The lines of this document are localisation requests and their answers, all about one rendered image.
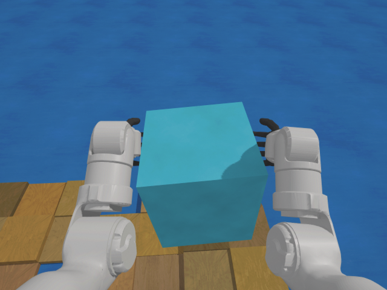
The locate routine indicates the robot left hand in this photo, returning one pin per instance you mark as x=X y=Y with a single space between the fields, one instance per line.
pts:
x=134 y=121

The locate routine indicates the right robot upper arm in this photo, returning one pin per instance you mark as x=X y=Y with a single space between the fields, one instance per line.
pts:
x=307 y=257

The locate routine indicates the carton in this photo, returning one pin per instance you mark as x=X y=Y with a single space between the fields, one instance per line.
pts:
x=201 y=176

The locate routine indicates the left robot upper arm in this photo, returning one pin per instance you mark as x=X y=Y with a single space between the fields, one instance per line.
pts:
x=97 y=249

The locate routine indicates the robot right hand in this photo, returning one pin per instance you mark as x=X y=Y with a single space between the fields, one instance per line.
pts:
x=273 y=126

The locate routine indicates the right robot forearm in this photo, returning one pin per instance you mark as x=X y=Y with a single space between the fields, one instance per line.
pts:
x=296 y=156

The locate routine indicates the left robot forearm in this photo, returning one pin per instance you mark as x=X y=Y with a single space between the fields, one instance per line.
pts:
x=112 y=149

